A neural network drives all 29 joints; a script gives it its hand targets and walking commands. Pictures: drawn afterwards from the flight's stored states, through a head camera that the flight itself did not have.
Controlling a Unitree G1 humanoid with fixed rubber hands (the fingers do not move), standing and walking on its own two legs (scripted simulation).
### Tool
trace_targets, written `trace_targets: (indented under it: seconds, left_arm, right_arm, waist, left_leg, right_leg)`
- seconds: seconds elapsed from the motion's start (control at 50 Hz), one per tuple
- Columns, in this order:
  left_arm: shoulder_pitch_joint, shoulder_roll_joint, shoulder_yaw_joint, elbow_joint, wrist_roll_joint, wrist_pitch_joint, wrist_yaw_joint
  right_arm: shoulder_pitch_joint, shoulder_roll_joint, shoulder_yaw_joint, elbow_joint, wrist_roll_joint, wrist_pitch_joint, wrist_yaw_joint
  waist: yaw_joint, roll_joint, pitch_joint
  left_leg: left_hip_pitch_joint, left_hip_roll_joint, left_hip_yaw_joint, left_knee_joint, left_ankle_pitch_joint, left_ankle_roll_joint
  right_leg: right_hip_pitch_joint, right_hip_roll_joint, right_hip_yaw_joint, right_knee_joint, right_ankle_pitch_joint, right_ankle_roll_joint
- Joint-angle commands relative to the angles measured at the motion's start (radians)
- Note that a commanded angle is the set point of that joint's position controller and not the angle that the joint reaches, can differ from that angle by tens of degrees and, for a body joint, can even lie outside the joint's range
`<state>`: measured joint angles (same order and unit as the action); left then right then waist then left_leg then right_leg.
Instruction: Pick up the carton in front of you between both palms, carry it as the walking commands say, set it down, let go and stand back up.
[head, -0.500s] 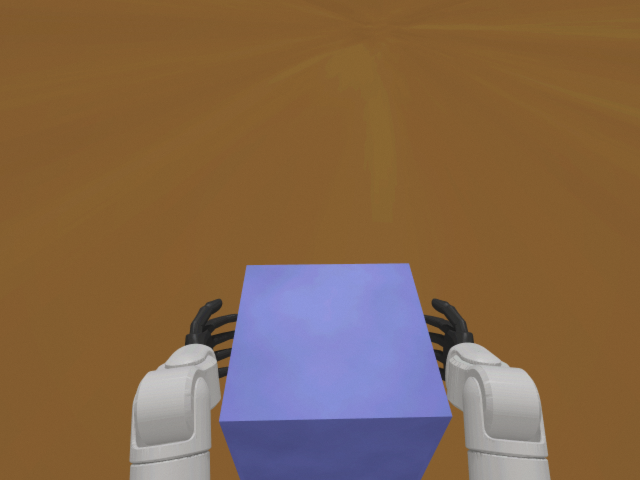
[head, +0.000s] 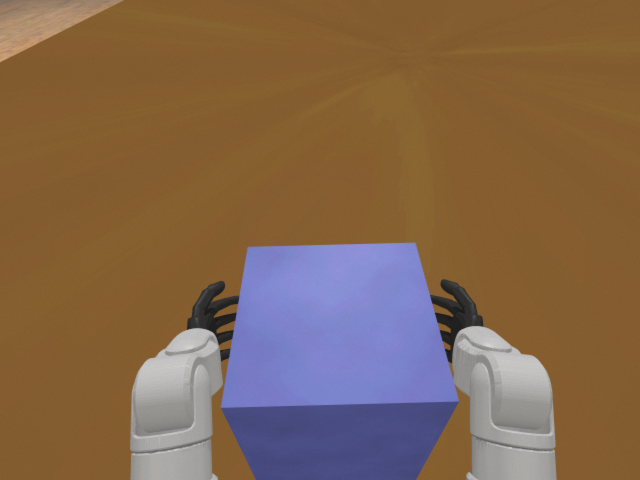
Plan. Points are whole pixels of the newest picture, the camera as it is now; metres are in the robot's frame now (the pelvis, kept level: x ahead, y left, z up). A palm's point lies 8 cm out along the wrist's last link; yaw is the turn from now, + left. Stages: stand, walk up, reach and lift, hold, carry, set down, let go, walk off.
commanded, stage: carry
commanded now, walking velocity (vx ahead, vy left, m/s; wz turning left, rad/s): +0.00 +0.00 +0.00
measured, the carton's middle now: (334, 367) +0.28 +0.00 +0.02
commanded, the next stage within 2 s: none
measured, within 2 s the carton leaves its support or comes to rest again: neither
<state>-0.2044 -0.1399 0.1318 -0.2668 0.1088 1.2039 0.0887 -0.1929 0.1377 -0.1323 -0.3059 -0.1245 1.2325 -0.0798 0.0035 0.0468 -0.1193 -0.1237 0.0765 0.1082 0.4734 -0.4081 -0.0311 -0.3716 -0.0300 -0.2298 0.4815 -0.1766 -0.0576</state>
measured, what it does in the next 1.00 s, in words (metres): stands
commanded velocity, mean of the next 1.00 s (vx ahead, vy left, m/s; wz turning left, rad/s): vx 0.00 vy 0.00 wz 0.00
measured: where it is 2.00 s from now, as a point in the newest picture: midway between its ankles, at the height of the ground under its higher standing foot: outside the picture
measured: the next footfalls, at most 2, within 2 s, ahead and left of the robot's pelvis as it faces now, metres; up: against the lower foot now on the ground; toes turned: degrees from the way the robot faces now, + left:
none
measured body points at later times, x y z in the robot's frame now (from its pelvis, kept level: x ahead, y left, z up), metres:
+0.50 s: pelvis +0.00 +0.02 -0.01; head -0.02 +0.02 +0.44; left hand +0.28 +0.18 +0.08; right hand +0.28 -0.13 +0.08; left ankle -0.11 +0.12 -0.73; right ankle +0.05 -0.09 -0.73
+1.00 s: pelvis -0.04 +0.02 +0.00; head -0.07 +0.02 +0.45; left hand +0.25 +0.18 +0.05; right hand +0.25 -0.12 +0.05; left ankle -0.11 +0.12 -0.73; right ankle +0.05 -0.09 -0.73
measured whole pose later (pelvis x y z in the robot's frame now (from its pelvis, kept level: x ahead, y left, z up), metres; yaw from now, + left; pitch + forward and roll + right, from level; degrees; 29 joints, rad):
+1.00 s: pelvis -0.04 +0.02 +0.00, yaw +1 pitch +1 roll +0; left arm -0.18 -0.14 0.14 -0.01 0.19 0.97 0.04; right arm -0.17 0.13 -0.13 -0.03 -0.19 0.98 -0.04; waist 0.00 0.01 -0.11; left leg -0.16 0.02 0.12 0.54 -0.40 0.02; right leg -0.39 -0.09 -0.21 0.52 -0.14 -0.03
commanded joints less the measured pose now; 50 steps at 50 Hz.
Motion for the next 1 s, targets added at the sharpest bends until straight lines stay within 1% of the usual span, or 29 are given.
trace_targets:
  seconds: [0.0,0.04,0.1,0.22,0.28,0.34,0.46,0.54,0.6,0.68,0.76,0.86,0.98]
  left_arm:
    - [-0.426,-0.896,-0.712,-0.043,-0.396,0.010,-0.258]
    - [-0.421,-0.893,-0.717,-0.042,-0.392,0.011,-0.256]
    - [-0.441,-0.898,-0.729,-0.054,-0.400,0.009,-0.258]
    - [-0.453,-0.898,-0.739,-0.076,-0.411,0.008,-0.258]
    - [-0.449,-0.893,-0.739,-0.077,-0.410,0.009,-0.258]
    - [-0.452,-0.891,-0.739,-0.078,-0.409,0.011,-0.258]
    - [-0.454,-0.885,-0.733,-0.067,-0.404,0.018,-0.259]
    - [-0.448,-0.885,-0.732,-0.029,-0.390,0.013,-0.261]
    - [-0.450,-0.887,-0.733,0.008,-0.374,-0.006,-0.264]
    - [-0.456,-0.884,-0.722,0.054,-0.343,-0.054,-0.266]
    - [-0.466,-0.876,-0.706,0.075,-0.321,-0.113,-0.268]
    - [-0.452,-0.846,-0.664,0.127,-0.278,-0.185,-0.270]
    - [-0.447,-0.818,-0.584,0.225,-0.201,-0.295,-0.273]
  right_arm:
    - [-0.466,0.883,0.739,-0.041,0.414,-0.008,0.244]
    - [-0.444,0.882,0.730,-0.022,0.406,-0.011,0.245]
    - [-0.447,0.889,0.725,-0.023,0.402,-0.017,0.246]
    - [-0.452,0.888,0.724,-0.043,0.403,-0.020,0.244]
    - [-0.450,0.884,0.724,-0.047,0.403,-0.018,0.245]
    - [-0.455,0.882,0.726,-0.051,0.405,-0.017,0.246]
    - [-0.466,0.877,0.729,-0.043,0.408,-0.010,0.249]
    - [-0.463,0.877,0.732,-0.008,0.400,-0.016,0.253]
    - [-0.467,0.881,0.735,0.027,0.386,-0.034,0.256]
    - [-0.475,0.879,0.723,0.080,0.351,-0.082,0.258]
    - [-0.479,0.871,0.704,0.107,0.324,-0.142,0.257]
    - [-0.454,0.843,0.662,0.159,0.276,-0.213,0.253]
    - [-0.453,0.817,0.592,0.249,0.203,-0.324,0.254]
  waist:
    - [-0.001,-0.054,-0.326]
    - [-0.001,-0.035,-0.326]
    - [-0.001,-0.026,-0.311]
    - [-0.003,-0.009,-0.285]
    - [-0.003,-0.005,-0.270]
    - [-0.004,-0.007,-0.252]
    - [-0.004,-0.022,-0.226]
    - [-0.004,-0.026,-0.210]
    - [-0.003,-0.028,-0.190]
    - [-0.002,-0.031,-0.164]
    - [-0.001,-0.035,-0.157]
    - [-0.001,-0.040,-0.166]
    - [-0.002,-0.044,-0.167]
  left_leg:
    - [-0.036,0.073,-0.030,0.018,0.505,-0.007]
    - [-0.037,0.072,-0.029,0.032,0.571,-0.006]
    - [-0.035,0.074,-0.031,0.035,0.618,-0.003]
    - [-0.006,0.093,-0.042,0.038,0.715,0.014]
    - [-0.008,0.099,-0.044,0.039,0.724,0.023]
    - [-0.024,0.096,-0.046,0.032,0.679,0.029]
    - [-0.053,0.085,-0.052,0.010,0.550,0.036]
    - [-0.071,0.081,-0.057,-0.009,0.474,0.040]
    - [-0.090,0.078,-0.062,-0.027,0.406,0.045]
    - [-0.115,0.075,-0.071,-0.050,0.321,0.053]
    - [-0.131,0.071,-0.077,-0.063,0.259,0.060]
    - [-0.138,0.065,-0.079,-0.063,0.224,0.065]
    - [-0.154,0.061,-0.085,-0.062,0.196,0.068]
  right_leg:
    - [0.330,-0.160,0.150,0.072,0.679,-0.014]
    - [0.316,-0.158,0.141,0.096,0.708,-0.016]
    - [0.290,-0.152,0.130,0.112,0.681,-0.010]
    - [0.234,-0.136,0.113,0.124,0.507,0.010]
    - [0.218,-0.132,0.108,0.126,0.439,0.016]
    - [0.215,-0.134,0.109,0.120,0.406,0.020]
    - [0.220,-0.143,0.118,0.094,0.384,0.021]
    - [0.219,-0.146,0.123,0.073,0.351,0.023]
    - [0.213,-0.147,0.127,0.053,0.302,0.025]
    - [0.205,-0.148,0.133,0.030,0.235,0.028]
    - [0.203,-0.149,0.139,0.013,0.192,0.029]
    - [0.203,-0.151,0.143,0.004,0.175,0.030]
    - [0.197,-0.151,0.143,-0.002,0.157,0.033]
